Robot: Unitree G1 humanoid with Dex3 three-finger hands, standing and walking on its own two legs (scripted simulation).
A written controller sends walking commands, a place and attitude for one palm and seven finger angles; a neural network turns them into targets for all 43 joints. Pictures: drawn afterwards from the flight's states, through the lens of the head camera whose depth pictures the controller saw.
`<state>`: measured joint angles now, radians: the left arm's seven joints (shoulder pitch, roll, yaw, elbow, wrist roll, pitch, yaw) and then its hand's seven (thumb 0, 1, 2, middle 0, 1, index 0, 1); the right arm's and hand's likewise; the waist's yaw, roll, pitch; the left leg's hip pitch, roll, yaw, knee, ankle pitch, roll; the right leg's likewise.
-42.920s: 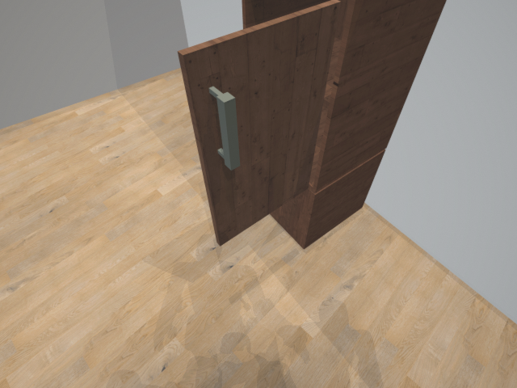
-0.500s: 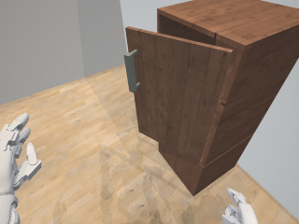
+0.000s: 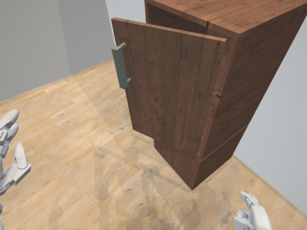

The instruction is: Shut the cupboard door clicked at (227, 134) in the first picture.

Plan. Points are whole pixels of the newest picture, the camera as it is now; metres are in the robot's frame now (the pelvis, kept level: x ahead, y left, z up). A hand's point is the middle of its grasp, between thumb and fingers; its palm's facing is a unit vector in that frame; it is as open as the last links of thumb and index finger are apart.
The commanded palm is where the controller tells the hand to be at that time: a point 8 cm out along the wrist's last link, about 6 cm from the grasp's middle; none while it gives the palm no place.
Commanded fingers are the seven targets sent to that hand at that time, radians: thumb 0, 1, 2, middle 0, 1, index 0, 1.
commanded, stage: step back with the hand held close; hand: left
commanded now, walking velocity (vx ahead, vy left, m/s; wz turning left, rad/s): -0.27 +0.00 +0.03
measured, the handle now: (123, 66) +0.64 +0.17 +0.09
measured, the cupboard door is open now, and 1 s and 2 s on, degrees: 24 24 24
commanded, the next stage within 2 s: stop stepping back and stand still in 0.68 s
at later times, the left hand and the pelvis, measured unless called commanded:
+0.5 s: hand out of the picture +0.07 +0.31 +0.16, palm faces +0.49 -0.74 -0.46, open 7.4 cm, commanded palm +0.01 +0.33 +0.18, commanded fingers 0.00 0.90 0.90 -0.20 -0.30 -0.20 -0.30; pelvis -0.11 +0.03 -0.01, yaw +4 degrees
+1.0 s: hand out of the picture -0.02 +0.33 +0.17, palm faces +0.52 -0.78 -0.35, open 7.4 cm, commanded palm -0.11 +0.35 +0.18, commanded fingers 0.00 0.90 0.90 -0.20 -0.30 -0.20 -0.30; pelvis -0.23 +0.05 -0.01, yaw +3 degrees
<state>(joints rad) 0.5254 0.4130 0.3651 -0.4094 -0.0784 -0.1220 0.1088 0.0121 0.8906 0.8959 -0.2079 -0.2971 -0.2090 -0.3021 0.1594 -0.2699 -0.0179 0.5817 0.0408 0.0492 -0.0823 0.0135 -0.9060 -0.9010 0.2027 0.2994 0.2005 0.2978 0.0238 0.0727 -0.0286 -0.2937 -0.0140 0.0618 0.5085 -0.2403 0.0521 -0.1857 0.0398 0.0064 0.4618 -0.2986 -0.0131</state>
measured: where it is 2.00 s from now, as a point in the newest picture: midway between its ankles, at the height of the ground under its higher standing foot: outside the picture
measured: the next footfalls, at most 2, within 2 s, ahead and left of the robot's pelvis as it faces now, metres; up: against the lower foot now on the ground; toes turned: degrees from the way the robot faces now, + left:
left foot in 0.88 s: -0.16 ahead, +0.19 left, +0.00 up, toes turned +1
right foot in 1.20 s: -0.25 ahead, -0.02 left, +0.00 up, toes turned -5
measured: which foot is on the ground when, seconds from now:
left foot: down 0.00-0.76, up 0.78-0.86, down 0.88-1.00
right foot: down 0.00-0.90, up 0.92-1.00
